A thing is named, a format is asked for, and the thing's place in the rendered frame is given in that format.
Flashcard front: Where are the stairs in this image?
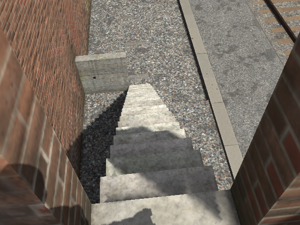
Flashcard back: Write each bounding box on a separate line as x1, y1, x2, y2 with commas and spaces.
99, 83, 218, 203

